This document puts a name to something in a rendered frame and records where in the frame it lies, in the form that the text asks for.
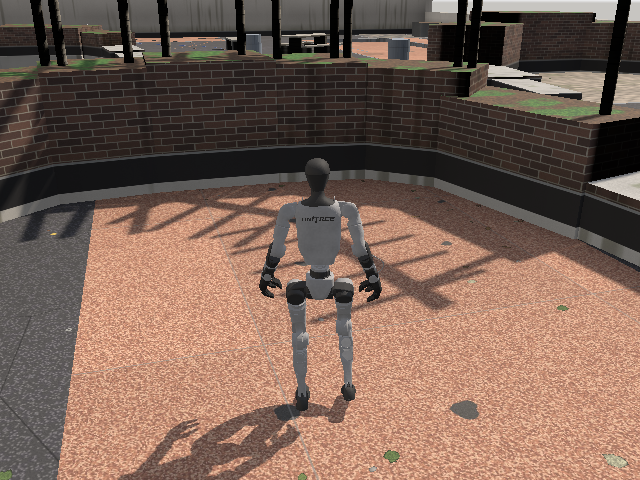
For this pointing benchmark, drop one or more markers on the left robot foot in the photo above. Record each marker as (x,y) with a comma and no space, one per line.
(302,402)

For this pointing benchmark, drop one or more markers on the right robot foot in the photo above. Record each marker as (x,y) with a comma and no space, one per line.
(348,392)

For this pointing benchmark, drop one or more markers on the left robot forearm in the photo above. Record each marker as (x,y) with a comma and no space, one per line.
(270,265)

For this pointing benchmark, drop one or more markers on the robot foot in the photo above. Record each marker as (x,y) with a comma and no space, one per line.
(348,392)
(302,402)

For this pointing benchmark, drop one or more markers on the right robot forearm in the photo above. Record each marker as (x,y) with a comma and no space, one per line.
(368,265)

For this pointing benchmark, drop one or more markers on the robot left hand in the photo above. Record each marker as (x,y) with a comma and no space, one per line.
(263,286)

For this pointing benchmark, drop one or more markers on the left robot upper arm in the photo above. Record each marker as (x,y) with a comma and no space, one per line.
(286,212)

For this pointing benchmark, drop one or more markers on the robot right hand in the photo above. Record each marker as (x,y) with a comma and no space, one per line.
(371,286)

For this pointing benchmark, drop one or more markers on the right robot upper arm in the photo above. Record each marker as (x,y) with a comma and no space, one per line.
(350,211)

